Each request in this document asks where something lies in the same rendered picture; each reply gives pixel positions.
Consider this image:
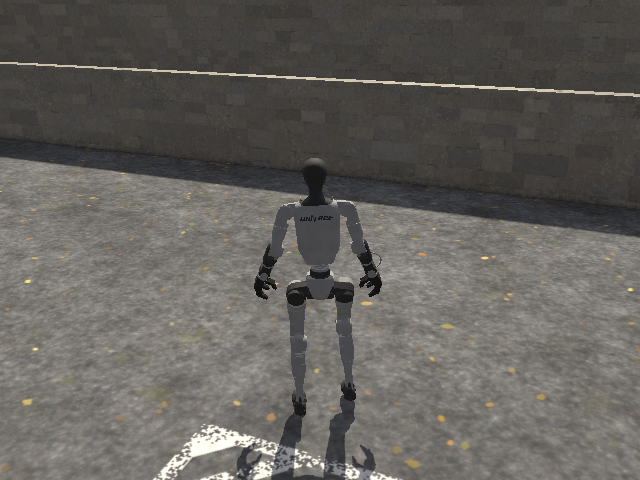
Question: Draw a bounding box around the right robot hand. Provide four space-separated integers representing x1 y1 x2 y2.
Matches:
359 272 382 297

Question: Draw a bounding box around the left robot forearm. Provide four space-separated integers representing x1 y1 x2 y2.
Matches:
257 242 278 281

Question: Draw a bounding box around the right robot forearm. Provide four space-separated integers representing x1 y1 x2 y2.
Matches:
357 239 378 278

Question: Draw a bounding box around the robot right upper arm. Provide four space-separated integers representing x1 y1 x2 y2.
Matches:
337 200 367 254

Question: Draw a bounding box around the robot thigh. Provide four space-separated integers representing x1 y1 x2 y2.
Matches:
334 277 354 336
286 280 307 353

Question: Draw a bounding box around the robot left thigh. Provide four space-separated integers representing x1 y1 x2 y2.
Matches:
286 280 307 353

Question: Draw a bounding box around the robot right thigh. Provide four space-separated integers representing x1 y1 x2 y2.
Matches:
334 277 354 336

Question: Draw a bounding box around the left robot hand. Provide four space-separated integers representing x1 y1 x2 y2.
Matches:
254 276 277 300

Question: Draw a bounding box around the robot left upper arm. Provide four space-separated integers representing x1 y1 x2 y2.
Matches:
268 202 296 258

